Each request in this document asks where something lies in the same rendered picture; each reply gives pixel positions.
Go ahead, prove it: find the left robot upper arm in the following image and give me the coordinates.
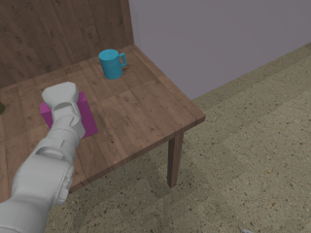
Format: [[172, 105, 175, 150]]
[[0, 153, 75, 233]]

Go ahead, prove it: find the robot left forearm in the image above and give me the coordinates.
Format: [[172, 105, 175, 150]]
[[12, 100, 86, 196]]

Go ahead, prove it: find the sponge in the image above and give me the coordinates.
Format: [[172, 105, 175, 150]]
[[40, 91, 98, 138]]

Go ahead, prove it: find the left robot hand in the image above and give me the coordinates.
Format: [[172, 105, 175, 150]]
[[42, 82, 79, 109]]

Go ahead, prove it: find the table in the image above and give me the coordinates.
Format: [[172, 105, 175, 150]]
[[0, 0, 206, 204]]

